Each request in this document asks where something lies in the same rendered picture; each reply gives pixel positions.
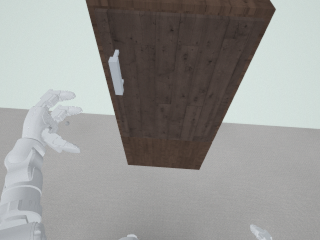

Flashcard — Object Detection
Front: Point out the robot left hand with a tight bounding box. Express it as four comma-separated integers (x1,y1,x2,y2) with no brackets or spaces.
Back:
22,89,83,153

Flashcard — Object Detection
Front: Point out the handle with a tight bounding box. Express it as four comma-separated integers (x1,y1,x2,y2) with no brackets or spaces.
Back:
108,49,124,95

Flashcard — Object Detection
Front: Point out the robot left shin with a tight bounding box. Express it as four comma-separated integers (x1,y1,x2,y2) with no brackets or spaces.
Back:
127,234,137,238

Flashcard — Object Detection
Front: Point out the robot right hand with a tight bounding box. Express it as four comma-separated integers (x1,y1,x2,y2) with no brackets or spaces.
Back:
250,224,272,240

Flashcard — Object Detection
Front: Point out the robot left upper arm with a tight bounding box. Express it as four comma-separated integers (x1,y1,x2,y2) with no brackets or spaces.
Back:
0,221,47,240

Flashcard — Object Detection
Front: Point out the cupboard door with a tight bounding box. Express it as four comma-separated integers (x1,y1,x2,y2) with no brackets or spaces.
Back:
94,8,265,143

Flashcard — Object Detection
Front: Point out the robot left forearm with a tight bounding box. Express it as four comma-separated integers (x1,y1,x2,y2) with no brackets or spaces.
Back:
0,138,46,230

